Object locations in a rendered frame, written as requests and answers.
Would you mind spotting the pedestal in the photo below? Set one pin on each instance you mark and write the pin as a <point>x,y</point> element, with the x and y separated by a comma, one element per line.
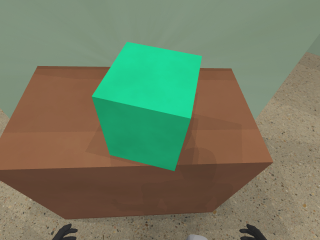
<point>53,150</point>

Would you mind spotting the carton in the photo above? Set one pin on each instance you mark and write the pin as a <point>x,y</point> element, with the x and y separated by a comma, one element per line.
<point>145,101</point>

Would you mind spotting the robot right hand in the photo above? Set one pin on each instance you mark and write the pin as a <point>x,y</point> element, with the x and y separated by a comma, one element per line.
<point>253,231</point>

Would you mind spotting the robot left hand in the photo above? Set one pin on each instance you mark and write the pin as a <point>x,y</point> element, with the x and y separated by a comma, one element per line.
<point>65,230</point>

